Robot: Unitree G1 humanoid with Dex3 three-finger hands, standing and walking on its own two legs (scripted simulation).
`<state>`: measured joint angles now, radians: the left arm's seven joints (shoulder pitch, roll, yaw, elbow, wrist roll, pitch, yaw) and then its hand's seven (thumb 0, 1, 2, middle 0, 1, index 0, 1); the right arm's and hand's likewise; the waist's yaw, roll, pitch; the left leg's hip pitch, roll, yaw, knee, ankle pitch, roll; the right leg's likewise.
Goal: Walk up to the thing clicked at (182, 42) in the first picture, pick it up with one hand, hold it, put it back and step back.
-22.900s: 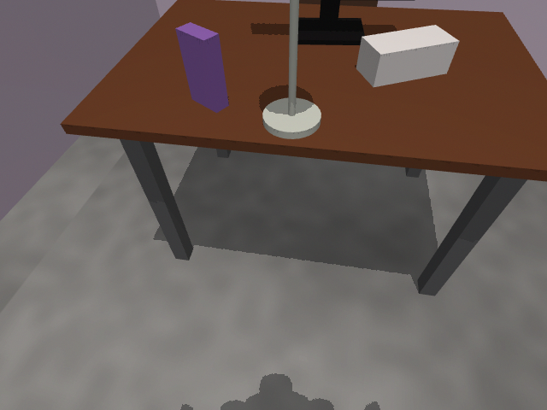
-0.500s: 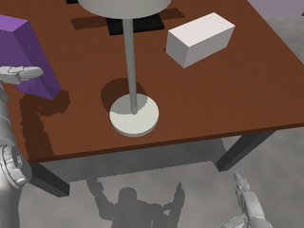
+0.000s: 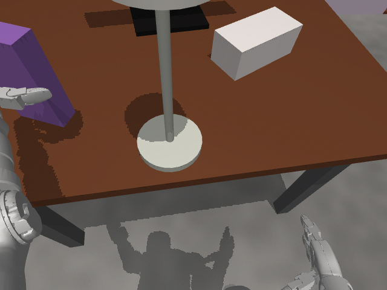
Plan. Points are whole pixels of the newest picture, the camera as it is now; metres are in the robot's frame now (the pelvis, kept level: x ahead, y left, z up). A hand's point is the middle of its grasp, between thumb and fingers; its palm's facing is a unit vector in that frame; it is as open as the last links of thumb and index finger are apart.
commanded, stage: open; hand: left
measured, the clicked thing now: (25, 79) +0.50 +0.26 +0.15
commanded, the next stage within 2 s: withdraw in 0.06 s
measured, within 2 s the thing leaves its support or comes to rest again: rests again in 0.24 s
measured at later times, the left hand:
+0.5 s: hand out of the picture +0.49 +0.30 +0.21, palm faces +0.38 -0.93 +0.01, open 15.9 cm
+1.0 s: hand out of the picture +0.40 +0.38 +0.28, palm faces +0.55 -0.77 -0.30, open 17.6 cm
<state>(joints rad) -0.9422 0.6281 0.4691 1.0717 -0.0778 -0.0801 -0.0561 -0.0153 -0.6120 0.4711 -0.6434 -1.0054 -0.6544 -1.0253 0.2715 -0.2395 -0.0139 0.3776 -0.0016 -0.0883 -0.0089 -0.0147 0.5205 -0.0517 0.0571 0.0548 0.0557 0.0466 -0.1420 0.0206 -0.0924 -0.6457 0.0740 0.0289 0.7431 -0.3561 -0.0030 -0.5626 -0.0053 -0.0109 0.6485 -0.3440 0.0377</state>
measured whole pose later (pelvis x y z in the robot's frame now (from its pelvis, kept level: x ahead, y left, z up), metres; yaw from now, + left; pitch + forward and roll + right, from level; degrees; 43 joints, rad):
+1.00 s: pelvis +0.00 +0.00 +0.02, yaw +1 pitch +9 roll -1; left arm -0.76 0.79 0.46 0.78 0.02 0.05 -0.07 -0.01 -0.61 0.10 -0.08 -0.05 -0.04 -0.08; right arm 0.37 -0.26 -0.01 0.39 0.04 -0.08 0.04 -0.02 0.55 -0.06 0.06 0.06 0.06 0.05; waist -0.01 0.05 -0.10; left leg -0.45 0.04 0.04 0.60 -0.29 0.00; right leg -0.38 -0.04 -0.01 0.52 -0.30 0.04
